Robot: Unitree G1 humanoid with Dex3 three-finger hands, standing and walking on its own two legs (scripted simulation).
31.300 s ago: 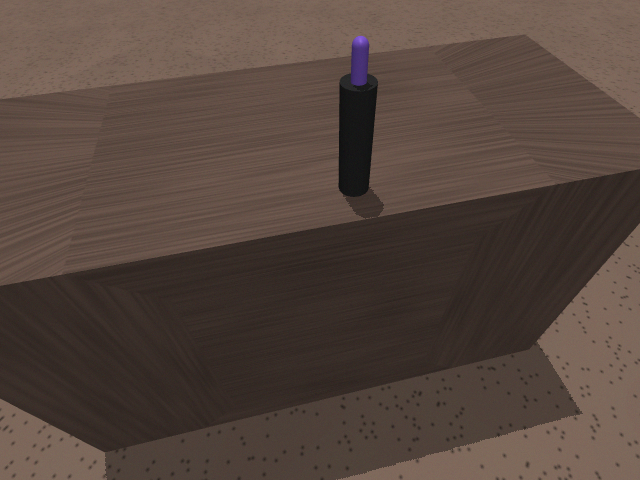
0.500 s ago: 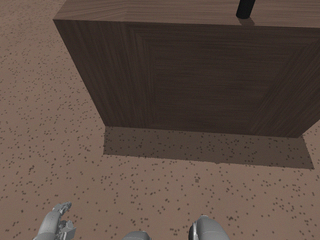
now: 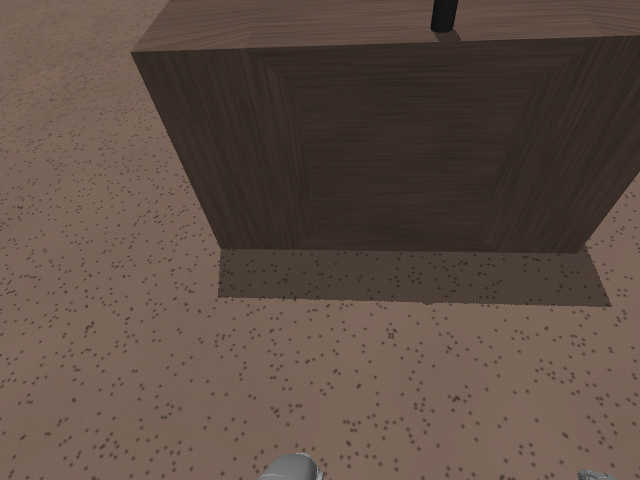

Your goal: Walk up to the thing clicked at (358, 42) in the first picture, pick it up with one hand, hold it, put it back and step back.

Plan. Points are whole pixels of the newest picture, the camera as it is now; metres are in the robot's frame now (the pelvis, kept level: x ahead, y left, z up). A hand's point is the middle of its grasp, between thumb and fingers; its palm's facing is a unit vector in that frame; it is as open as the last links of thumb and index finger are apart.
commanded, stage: step back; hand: right
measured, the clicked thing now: out of the picture +1.05 -0.20 +0.17
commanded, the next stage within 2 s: stand in 0.96 s
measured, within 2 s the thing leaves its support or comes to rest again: neither
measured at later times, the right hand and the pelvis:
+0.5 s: hand out of the picture +0.06 -0.25 -0.14, palm faces -0.11 +0.92 -0.37, open 7.4 cm; pelvis -0.02 +0.01 +0.01, yaw +4 degrees
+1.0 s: hand out of the picture +0.15 -0.22 -0.14, palm faces -0.07 +0.94 -0.33, open 7.4 cm; pelvis +0.02 +0.02 +0.01, yaw +3 degrees
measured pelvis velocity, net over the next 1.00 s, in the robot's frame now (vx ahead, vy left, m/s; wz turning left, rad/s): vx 0.02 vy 0.02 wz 0.05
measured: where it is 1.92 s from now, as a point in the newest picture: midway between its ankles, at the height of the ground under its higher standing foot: outside the picture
